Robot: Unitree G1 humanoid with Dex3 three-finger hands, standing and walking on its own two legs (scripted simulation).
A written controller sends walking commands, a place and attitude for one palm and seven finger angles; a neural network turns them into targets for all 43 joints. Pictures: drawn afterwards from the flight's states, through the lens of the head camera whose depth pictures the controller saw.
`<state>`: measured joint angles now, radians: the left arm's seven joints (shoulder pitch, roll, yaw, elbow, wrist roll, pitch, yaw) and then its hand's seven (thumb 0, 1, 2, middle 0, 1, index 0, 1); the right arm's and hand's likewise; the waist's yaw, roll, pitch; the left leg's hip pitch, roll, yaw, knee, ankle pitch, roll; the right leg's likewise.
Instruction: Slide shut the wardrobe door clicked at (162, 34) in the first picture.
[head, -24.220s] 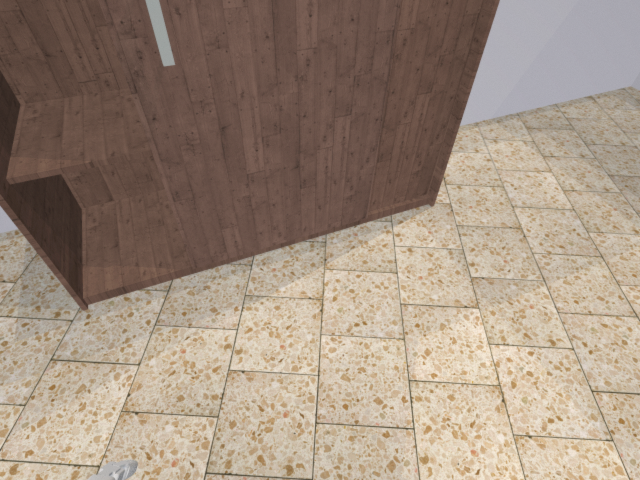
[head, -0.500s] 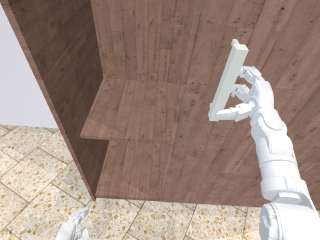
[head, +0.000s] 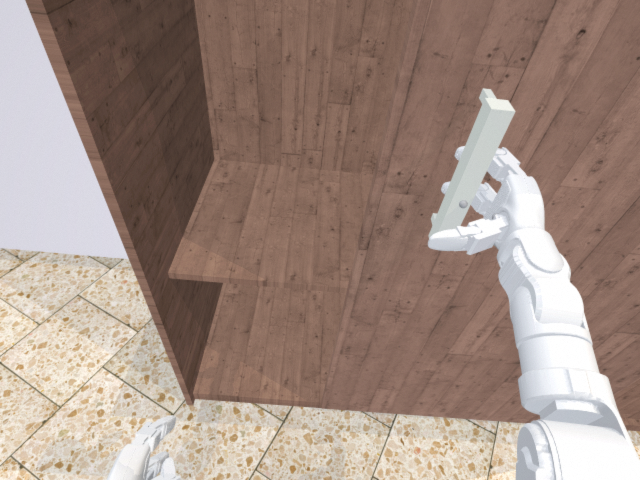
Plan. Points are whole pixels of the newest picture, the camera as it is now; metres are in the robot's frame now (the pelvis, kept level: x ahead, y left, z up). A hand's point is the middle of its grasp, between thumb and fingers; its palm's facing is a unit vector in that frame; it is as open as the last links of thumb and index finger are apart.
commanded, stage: slide the fingers in behind the handle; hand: right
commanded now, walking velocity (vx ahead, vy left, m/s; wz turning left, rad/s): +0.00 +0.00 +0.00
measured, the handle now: (460, 174) +0.47 -0.13 +0.19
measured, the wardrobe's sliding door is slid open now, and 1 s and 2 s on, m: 0.39 0.39 0.39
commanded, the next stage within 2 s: grip the handle and tug to test in 0.28 s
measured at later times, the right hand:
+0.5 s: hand (466, 204) +0.41 -0.13 +0.19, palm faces -0.03 +1.00 -0.01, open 14.0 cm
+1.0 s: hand (465, 200) +0.41 -0.13 +0.19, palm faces -0.02 +1.00 -0.01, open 7.2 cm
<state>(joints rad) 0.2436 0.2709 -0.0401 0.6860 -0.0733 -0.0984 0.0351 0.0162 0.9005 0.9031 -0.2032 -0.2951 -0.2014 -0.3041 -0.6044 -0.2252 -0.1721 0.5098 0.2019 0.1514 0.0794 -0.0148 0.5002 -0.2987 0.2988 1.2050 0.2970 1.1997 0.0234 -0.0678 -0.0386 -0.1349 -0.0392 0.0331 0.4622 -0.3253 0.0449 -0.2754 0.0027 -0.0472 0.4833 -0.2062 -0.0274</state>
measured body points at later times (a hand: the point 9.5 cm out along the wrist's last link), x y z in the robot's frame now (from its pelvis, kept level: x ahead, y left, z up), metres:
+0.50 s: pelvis +0.01 +0.00 +0.00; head -0.01 +0.02 +0.45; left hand +0.15 +0.24 -0.10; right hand +0.40 -0.18 +0.19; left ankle -0.05 +0.09 -0.74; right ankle +0.03 -0.11 -0.74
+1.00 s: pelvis +0.01 -0.01 +0.00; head +0.00 +0.02 +0.45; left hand +0.16 +0.23 -0.10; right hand +0.41 -0.18 +0.19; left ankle -0.05 +0.09 -0.74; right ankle +0.03 -0.11 -0.74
